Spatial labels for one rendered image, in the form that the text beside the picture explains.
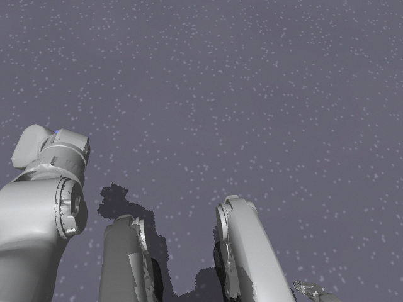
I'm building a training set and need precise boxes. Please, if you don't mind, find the right robot hand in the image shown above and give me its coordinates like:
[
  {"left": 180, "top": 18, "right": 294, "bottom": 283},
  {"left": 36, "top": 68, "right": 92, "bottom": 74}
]
[{"left": 293, "top": 281, "right": 342, "bottom": 302}]

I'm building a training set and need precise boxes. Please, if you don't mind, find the right robot foot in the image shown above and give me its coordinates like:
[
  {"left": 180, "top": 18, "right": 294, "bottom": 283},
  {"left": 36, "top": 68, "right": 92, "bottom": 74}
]
[{"left": 213, "top": 241, "right": 242, "bottom": 302}]

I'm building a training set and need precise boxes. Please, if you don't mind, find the left robot foot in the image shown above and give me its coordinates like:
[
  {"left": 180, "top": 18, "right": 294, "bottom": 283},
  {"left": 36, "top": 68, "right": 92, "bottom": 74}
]
[{"left": 151, "top": 258, "right": 164, "bottom": 302}]

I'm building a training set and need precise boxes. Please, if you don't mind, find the left robot hand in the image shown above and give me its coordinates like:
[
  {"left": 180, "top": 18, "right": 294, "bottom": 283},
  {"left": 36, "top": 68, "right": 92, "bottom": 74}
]
[{"left": 11, "top": 125, "right": 55, "bottom": 171}]

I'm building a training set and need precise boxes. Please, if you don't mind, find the left robot arm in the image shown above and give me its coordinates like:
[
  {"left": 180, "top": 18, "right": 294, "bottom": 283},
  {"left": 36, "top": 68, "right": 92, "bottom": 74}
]
[{"left": 0, "top": 128, "right": 90, "bottom": 302}]

